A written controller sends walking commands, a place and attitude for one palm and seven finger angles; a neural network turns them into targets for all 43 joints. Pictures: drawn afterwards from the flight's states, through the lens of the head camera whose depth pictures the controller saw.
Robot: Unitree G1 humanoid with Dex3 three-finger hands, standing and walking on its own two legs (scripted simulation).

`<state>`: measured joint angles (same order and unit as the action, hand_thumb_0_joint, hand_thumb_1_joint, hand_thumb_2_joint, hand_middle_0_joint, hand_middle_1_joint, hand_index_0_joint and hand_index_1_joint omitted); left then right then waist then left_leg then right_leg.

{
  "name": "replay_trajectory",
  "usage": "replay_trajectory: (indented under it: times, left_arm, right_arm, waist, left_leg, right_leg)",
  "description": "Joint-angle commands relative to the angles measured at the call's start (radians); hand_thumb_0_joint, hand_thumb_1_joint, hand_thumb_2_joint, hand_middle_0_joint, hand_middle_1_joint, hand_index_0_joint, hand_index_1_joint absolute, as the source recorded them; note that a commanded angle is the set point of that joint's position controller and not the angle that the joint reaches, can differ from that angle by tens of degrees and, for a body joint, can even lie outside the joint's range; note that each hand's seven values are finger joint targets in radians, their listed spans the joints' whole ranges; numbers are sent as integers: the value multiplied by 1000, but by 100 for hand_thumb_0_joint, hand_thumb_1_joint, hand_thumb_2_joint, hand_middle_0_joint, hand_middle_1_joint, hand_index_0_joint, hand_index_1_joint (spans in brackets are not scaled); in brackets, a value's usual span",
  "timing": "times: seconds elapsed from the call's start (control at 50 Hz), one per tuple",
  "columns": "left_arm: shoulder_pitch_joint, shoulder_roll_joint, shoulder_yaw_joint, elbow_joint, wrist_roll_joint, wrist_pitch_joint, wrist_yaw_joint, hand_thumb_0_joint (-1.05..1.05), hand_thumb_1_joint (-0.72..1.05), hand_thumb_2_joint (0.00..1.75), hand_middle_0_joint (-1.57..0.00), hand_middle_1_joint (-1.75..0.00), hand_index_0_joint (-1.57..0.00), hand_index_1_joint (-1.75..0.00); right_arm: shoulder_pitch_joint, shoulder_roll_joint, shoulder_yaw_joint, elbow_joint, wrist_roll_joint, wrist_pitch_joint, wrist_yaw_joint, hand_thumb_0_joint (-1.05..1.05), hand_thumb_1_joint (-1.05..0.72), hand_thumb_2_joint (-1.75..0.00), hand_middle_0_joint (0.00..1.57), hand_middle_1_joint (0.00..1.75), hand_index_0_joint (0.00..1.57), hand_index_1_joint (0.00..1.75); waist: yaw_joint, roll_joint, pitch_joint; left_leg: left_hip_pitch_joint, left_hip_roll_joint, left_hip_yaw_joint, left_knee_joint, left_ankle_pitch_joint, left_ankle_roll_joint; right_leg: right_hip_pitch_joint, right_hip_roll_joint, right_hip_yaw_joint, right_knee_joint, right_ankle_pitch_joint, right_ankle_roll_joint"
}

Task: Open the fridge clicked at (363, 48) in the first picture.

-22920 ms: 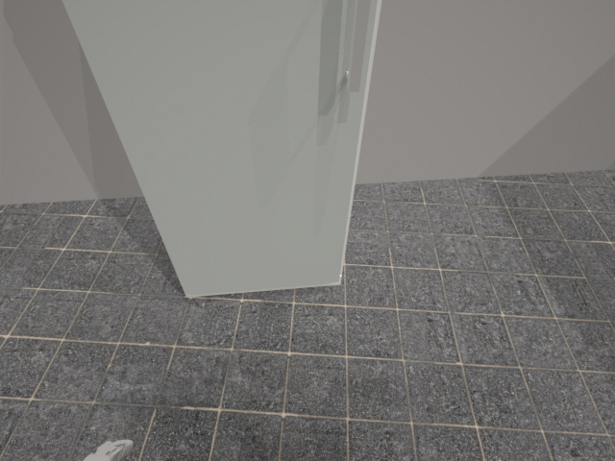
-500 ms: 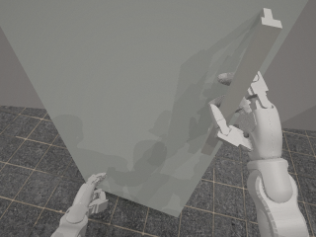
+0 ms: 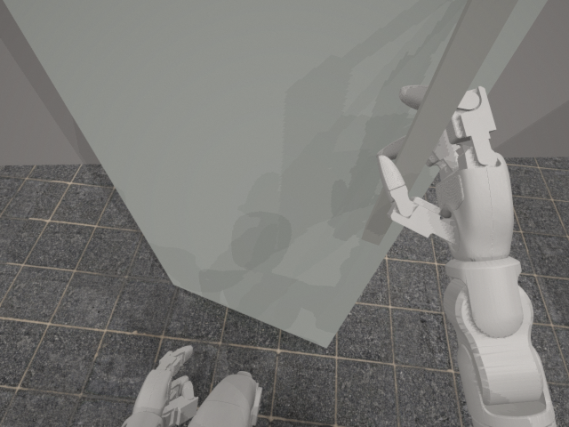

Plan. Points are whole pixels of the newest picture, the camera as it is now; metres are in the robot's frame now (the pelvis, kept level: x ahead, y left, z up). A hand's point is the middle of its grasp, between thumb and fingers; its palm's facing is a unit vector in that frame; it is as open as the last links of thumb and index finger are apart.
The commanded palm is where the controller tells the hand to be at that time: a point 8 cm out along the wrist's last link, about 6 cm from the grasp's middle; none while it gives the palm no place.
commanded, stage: walk backward, drawing the door open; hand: right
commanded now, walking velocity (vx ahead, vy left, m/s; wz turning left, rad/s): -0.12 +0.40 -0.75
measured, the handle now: (416, 138) +0.36 -0.06 +0.24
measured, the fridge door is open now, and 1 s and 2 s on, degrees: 25 50 77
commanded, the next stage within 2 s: stop walking and hold the door back in 1.86 s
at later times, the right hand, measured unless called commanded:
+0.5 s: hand (333, 266) +0.23 +0.01 +0.22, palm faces +0.26 +0.95 -0.20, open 7.7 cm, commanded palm +0.18 -0.03 +0.21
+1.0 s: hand (202, 365) +0.15 +0.09 +0.22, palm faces +0.70 +0.69 -0.16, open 7.4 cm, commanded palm +0.09 +0.08 +0.21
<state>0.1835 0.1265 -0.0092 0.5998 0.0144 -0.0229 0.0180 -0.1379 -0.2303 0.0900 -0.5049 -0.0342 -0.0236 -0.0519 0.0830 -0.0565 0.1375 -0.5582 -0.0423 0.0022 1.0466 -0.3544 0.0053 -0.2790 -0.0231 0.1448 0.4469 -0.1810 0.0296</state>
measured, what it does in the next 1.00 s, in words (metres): steps to the left, turning right: left foot, then right foot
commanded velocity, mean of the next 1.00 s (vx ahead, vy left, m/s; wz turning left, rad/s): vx -0.12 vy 0.36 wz -0.74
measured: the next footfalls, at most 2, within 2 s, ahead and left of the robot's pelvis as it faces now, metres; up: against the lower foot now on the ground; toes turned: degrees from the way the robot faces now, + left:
left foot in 0.14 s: +0.00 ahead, +0.20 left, +0.00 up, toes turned -6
right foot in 0.38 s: -0.04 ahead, +0.05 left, +0.00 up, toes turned -22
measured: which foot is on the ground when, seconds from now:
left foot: up 0.00-0.12, down 0.14-0.36, up 0.38-0.66, down 0.68-0.90, up 0.92-1.00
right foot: down 0.00-0.14, up 0.16-0.36, down 0.38-0.68, up 0.70-0.90, down 0.92-1.00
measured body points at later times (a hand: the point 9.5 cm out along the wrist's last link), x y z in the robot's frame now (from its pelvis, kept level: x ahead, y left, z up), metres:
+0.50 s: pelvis -0.06 +0.20 -0.01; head +0.04 +0.16 +0.43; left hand +0.21 +0.33 -0.10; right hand +0.21 -0.04 +0.23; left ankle +0.02 +0.29 -0.65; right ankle -0.08 +0.07 -0.74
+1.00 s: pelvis +0.00 +0.40 -0.02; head +0.05 +0.32 +0.42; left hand +0.31 +0.45 -0.10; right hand +0.10 +0.06 +0.22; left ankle +0.09 +0.50 -0.67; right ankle -0.02 +0.32 -0.74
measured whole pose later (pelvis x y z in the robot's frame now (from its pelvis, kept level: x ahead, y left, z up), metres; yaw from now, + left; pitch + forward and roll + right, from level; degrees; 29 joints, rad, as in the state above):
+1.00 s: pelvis +0.00 +0.40 -0.02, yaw -43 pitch -2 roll +2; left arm 0.06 0.18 0.05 0.60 0.00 -0.09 0.05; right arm -0.19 -0.30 -0.11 -0.58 0.03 -0.04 -0.06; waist 0.04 0.03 0.24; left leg -0.51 0.02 0.04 1.15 -0.49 -0.03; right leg -0.34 -0.04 -0.12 0.68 -0.31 -0.07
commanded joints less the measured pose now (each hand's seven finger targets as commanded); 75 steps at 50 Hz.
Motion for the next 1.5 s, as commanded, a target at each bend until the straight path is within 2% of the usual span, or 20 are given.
replay_trajectory:
  times: [0.0,0.08,0.18,0.3,0.32,0.36,0.4,0.58,0.62,0.66,0.74,0.84,0.86,0.9,0.94,1.06,1.18,1.24,1.32,1.48]
  left_arm:
    - [-171,128,63,-140,-18,-97,-7,0,90,90,-20,-30,-20,-30]
    - [-168,126,70,-119,-25,-103,-11,0,90,90,-20,-30,-20,-30]
    - [-264,77,64,-153,-56,-81,31,0,90,90,-20,-30,-20,-30]
    - [-179,76,25,-160,-10,-109,57,0,90,90,-20,-30,-20,-30]
    - [-135,89,35,-149,-11,-114,61,0,90,90,-20,-30,-20,-30]
    - [-110,163,76,-164,-3,-116,43,0,90,90,-20,-30,-20,-30]
    - [-172,184,79,-176,-5,-118,11,0,90,90,-20,-30,-20,-30]
    - [-228,164,76,-171,-57,-122,17,0,90,90,-20,-30,-20,-30]
    - [-221,129,58,-164,-64,-107,17,0,90,90,-20,-30,-20,-30]
    - [-232,84,52,-144,-61,-105,38,0,90,90,-20,-30,-20,-30]
    - [-263,81,44,-151,-46,-87,47,0,90,90,-20,-30,-20,-30]
    - [-182,98,46,-157,-22,-89,57,0,90,90,-20,-30,-20,-30]
    - [-146,124,62,-154,-27,-89,60,0,90,90,-20,-30,-20,-30]
    - [-118,184,85,-167,-17,-118,40,0,90,90,-20,-30,-20,-30]
    - [-133,162,69,-149,-18,-131,31,0,90,90,-20,-30,-20,-30]
    - [-125,167,71,-116,-30,-136,39,0,90,90,-20,-30,-20,-30]
    - [-124,177,41,-157,-37,-150,47,0,90,90,-20,-30,-20,-30]
    - [-141,121,25,-173,-37,-136,45,0,90,90,-20,-30,-20,-30]
    - [-168,136,18,-134,-28,-121,43,0,90,90,-20,-30,-20,-30]
    - [-106,137,22,-151,-14,-103,74,0,90,90,-20,-30,-20,-30]
  right_arm:
    - [-300,5,-31,-269,6,-149,-12,0,-90,-90,45,140,45,140]
    - [-350,-43,-57,-277,4,-168,1,0,-90,-90,45,140,45,140]
    - [-294,-153,-237,-316,32,-153,-3,0,-90,-90,45,140,45,140]
    - [-375,-49,-133,-296,45,-158,9,0,-90,-90,45,140,45,140]
    - [-410,-48,-108,-308,47,-164,9,0,-90,-90,45,140,45,140]
    - [-424,-14,-57,-274,24,-182,22,0,-90,-90,45,140,45,140]
    - [-506,-96,-154,-282,5,-184,22,0,-90,-90,45,140,45,140]
    - [-295,-89,-194,-308,66,-144,27,0,-90,-90,45,140,45,140]
    - [-340,-117,-217,-275,60,-139,10,0,-90,-90,45,140,45,140]
    - [-330,-245,-337,-254,51,-126,-23,0,-90,-90,45,140,45,140]
    - [-251,-232,-378,-384,69,-159,-40,0,-90,-90,45,140,45,140]
    - [-264,-155,-299,-368,83,-163,-32,0,-90,-90,45,140,45,140]
    - [-236,-121,-248,-339,93,-157,-25,0,-90,-90,45,140,45,140]
    - [-319,-120,-214,-378,60,-176,-8,0,-90,-90,45,140,45,140]
    - [-393,-199,-286,-396,48,-176,4,0,-90,-90,45,140,45,140]
    - [-289,-157,-310,-278,71,-119,-15,0,-90,-90,45,140,45,140]
    - [-257,-204,-375,-183,96,-117,-52,0,-90,-90,45,140,45,140]
    - [-222,-381,-494,-174,80,-133,-62,0,-90,-90,45,140,45,140]
    - [-204,-410,-589,-219,82,-168,-75,0,-90,-90,45,140,45,140]
    - [-51,-326,-549,-198,91,-187,-100,0,-90,-90,45,140,45,140]
  waist:
    - [-55,-59,-403]
    - [-44,-116,-433]
    - [-111,344,-430]
    - [-44,132,-375]
    - [-6,58,-424]
    - [-13,-194,-442]
    - [-26,52,-426]
    - [-69,-238,-360]
    - [-83,-23,-368]
    - [-107,434,-339]
    - [-81,341,-317]
    - [-40,197,-362]
    - [-6,81,-353]
    - [-38,-258,-430]
    - [-32,2,-434]
    - [-61,-209,-410]
    - [-81,-214,-393]
    - [-96,392,-332]
    - [-80,312,-347]
    - [-89,184,-416]
  left_leg:
    - [295,40,-58,-317,-4,-10]
    - [474,33,-27,-681,165,-31]
    - [643,337,-14,-598,1016,176]
    - [493,236,131,-377,878,139]
    - [324,188,147,-183,748,91]
    - [-262,28,-12,185,-243,-24]
    - [-348,50,-122,273,-163,1]
    - [518,21,51,-324,77,-56]
    - [600,55,50,-585,91,-63]
    - [419,384,-271,-798,169,116]
    - [504,387,-5,-599,714,189]
    - [394,300,148,-413,614,115]
    - [244,264,158,-245,435,77]
    - [-190,51,22,197,-294,-36]
    - [-205,74,-69,268,-166,-38]
    - [105,65,-30,-66,65,-51]
    - [388,9,70,-450,-30,-57]
    - [467,339,-262,-773,498,65]
    - [436,399,-149,-690,572,157]
    - [564,391,-2,-552,860,149]
  right_leg:
    - [152,-239,182,-97,310,-144]
    - [164,-166,172,-23,308,-115]
    - [-241,32,-149,759,-420,-18]
    - [-10,2,-267,111,-114,-2]
    - [239,-23,-229,-57,93,-23]
    - [746,-497,458,-49,1063,-180]
    - [714,-524,411,-4,946,-247]
    - [-70,-214,-1,-113,-98,-126]
    - [-92,-118,-40,85,-223,-76]
    - [-199,56,-125,754,-470,-9]
    - [-268,-37,-191,860,-435,6]
    - [24,-19,-273,205,-170,1]
    - [207,-52,-223,25,-13,-10]
    - [560,-509,521,-115,749,-153]
    - [528,-464,388,-76,727,-195]
    - [267,-257,-21,-79,356,-109]
    - [112,-242,-25,-35,212,-127]
    - [-175,62,-174,491,-408,10]
    - [-291,31,-97,926,-341,28]
    - [-115,9,-220,301,-262,2]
